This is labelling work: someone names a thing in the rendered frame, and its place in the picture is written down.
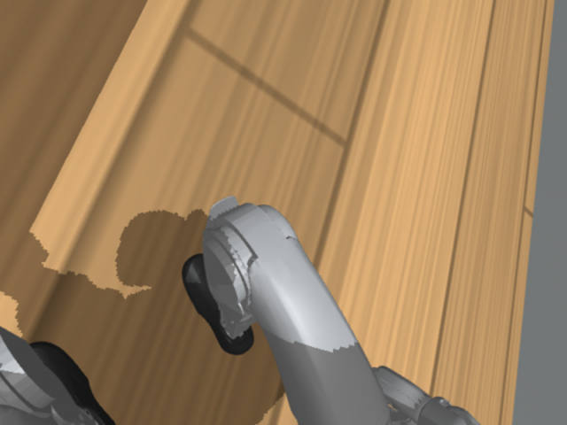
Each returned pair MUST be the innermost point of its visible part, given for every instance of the right robot arm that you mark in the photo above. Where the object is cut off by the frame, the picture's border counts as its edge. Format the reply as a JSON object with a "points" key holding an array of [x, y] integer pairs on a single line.
{"points": [[439, 411]]}

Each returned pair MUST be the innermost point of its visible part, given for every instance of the left robot foot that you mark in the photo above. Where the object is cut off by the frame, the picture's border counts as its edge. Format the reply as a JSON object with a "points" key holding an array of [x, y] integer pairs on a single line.
{"points": [[75, 381]]}

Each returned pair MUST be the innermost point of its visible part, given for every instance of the right robot foot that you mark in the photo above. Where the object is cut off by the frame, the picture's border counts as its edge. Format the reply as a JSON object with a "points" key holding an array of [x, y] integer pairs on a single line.
{"points": [[195, 283]]}

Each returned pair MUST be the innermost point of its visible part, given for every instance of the right robot hand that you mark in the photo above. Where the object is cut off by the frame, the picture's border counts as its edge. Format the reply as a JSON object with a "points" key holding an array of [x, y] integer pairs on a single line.
{"points": [[404, 396]]}

